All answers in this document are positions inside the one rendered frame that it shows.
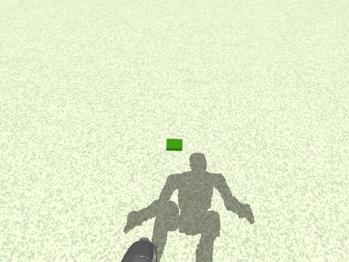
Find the small box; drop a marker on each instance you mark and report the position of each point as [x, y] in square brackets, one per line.
[174, 145]

